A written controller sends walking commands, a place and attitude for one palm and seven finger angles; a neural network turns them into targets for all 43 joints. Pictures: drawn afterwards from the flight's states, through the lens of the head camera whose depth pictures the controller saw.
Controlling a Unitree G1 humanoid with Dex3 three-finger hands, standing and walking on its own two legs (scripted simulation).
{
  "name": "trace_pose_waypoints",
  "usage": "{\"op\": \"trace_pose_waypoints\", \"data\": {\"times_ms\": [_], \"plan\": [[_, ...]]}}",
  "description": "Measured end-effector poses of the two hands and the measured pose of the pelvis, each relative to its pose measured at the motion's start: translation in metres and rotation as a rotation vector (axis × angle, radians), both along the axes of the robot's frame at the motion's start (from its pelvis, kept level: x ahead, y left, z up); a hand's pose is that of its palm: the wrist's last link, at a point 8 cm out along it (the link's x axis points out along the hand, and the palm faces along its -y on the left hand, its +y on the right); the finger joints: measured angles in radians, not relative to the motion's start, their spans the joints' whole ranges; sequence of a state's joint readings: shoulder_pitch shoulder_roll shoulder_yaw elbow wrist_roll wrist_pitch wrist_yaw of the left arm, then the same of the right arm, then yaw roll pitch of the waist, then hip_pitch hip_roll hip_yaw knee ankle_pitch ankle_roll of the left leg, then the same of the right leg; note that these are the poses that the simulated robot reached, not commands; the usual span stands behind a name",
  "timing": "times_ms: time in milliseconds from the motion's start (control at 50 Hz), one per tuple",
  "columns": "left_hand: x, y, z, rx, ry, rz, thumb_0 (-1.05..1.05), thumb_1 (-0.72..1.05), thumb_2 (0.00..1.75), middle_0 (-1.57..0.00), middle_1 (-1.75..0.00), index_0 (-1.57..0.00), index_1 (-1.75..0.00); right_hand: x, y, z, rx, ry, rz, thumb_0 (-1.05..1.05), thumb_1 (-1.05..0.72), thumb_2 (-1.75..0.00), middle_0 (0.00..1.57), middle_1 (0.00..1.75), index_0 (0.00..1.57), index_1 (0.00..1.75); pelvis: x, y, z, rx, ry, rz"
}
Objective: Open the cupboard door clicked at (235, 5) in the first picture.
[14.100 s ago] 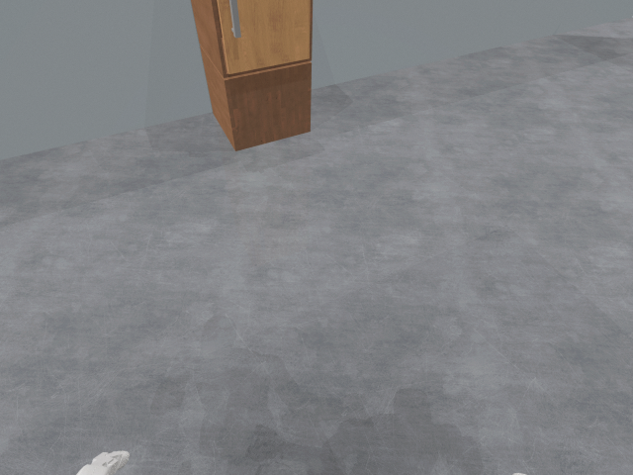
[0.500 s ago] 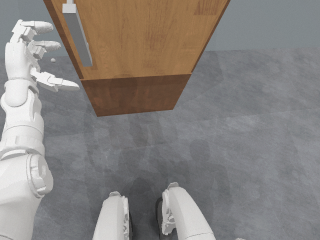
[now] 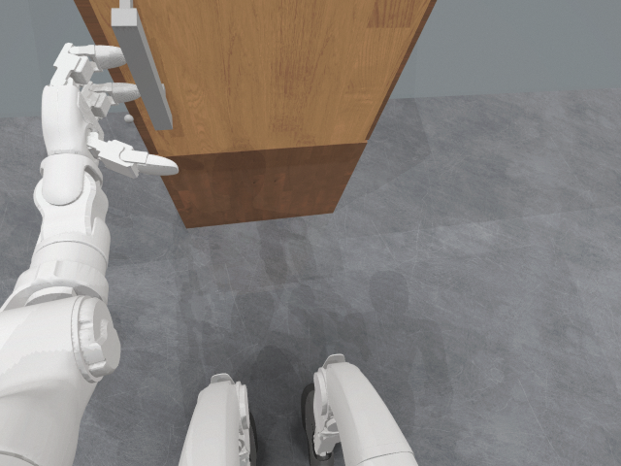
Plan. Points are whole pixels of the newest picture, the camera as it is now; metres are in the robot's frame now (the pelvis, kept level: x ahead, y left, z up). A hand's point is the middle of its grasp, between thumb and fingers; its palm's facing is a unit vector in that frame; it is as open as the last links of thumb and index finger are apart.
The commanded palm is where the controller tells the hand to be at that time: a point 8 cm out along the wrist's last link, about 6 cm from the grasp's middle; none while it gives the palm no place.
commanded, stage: slide the fingers in behind the handle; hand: left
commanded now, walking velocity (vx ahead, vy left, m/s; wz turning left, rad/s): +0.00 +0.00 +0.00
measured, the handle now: (146, 64) +0.60 +0.15 +0.04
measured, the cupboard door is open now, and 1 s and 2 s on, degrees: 0 0 0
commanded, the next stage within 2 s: close the thumb around the handle in 1.14 s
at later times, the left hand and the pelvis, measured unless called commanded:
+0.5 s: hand (162, 116) +0.53 +0.13 +0.02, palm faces +0.05 -1.00 -0.02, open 14.0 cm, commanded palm +0.51 +0.17 +0.03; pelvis +0.01 +0.00 +0.00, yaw +0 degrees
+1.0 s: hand (170, 114) +0.53 +0.12 +0.03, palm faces +0.05 -1.00 -0.01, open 14.0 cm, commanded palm +0.51 +0.16 +0.03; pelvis +0.01 -0.01 +0.00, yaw +0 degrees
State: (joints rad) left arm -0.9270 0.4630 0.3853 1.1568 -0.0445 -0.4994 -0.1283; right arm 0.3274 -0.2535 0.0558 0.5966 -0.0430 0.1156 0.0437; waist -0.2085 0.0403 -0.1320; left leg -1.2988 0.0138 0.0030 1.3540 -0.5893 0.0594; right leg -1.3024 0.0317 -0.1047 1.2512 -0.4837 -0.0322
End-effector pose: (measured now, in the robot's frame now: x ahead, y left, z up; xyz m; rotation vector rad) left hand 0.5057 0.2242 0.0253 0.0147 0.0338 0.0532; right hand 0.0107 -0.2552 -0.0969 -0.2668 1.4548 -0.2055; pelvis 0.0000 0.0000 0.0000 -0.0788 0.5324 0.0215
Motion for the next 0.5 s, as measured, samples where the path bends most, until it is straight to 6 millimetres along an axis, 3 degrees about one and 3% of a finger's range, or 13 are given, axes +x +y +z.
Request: {"op": "trace_pose_waypoints", "data": {"times_ms": [100, 500], "plan": [[0.001, -0.008, 0.006, 0.002, -0.022, -0.013, -0.01, -0.50, 0.30, -0.30, -1.20, -0.30, -1.20, 0.000, 0.002, -0.002, 0.014, 0.007, 0.001, 0.00, -0.90, -0.90, 0.20, 0.30, 0.20, 0.30, 0.002, 0.000, 0.001, 0.001, 0.000, 0.004], [0.003, -0.037, 0.001, 0.002, 0.004, -0.004, -0.01, -0.50, 0.30, -0.30, -1.20, -0.30, -1.20, 0.004, 0.000, -0.004, 0.036, -0.003, -0.010, 0.00, -0.91, -0.90, 0.20, 0.30, 0.20, 0.30, 0.006, -0.005, 0.002, 0.015, -0.001, -0.005]]}}
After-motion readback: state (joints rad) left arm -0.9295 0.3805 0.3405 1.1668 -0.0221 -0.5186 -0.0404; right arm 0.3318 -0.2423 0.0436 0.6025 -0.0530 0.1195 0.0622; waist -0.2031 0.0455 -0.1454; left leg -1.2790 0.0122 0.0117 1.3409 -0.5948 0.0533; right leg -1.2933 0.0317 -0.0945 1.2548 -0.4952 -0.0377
